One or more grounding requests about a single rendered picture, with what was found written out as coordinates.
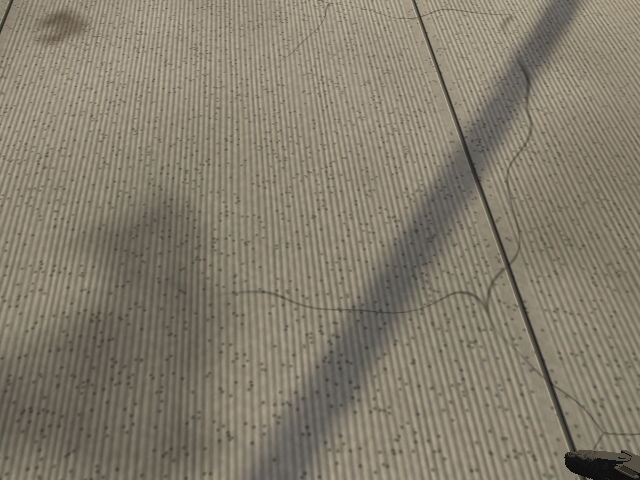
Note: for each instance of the robot right hand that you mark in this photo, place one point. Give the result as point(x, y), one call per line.
point(603, 465)

